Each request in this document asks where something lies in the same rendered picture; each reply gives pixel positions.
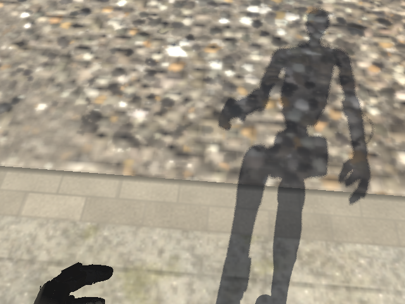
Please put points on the left robot hand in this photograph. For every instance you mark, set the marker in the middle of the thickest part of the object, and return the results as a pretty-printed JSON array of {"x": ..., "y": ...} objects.
[{"x": 57, "y": 291}]

